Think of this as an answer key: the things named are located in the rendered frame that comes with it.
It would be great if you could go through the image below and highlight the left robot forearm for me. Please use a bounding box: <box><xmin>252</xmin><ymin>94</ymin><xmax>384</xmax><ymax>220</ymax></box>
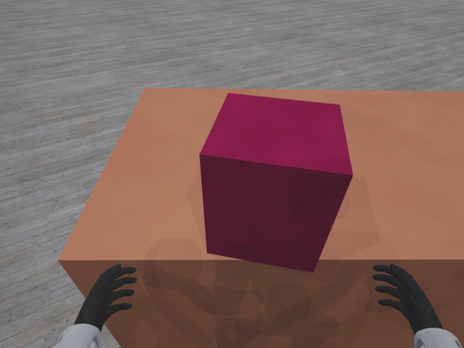
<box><xmin>52</xmin><ymin>323</ymin><xmax>102</xmax><ymax>348</ymax></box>

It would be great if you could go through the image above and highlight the right robot forearm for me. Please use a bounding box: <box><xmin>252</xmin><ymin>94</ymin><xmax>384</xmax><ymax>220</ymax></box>
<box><xmin>414</xmin><ymin>328</ymin><xmax>462</xmax><ymax>348</ymax></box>

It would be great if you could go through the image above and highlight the right robot hand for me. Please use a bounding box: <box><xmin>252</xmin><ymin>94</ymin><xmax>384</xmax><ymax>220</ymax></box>
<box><xmin>373</xmin><ymin>264</ymin><xmax>443</xmax><ymax>334</ymax></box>

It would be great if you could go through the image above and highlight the carton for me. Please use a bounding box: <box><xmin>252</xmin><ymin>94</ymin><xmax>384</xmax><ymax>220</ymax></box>
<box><xmin>199</xmin><ymin>93</ymin><xmax>353</xmax><ymax>273</ymax></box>

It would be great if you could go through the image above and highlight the pedestal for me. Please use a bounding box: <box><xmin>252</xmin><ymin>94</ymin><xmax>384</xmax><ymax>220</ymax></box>
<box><xmin>58</xmin><ymin>88</ymin><xmax>464</xmax><ymax>348</ymax></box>

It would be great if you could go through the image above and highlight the left robot hand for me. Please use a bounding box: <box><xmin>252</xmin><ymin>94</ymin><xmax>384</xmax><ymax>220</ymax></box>
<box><xmin>74</xmin><ymin>264</ymin><xmax>137</xmax><ymax>333</ymax></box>

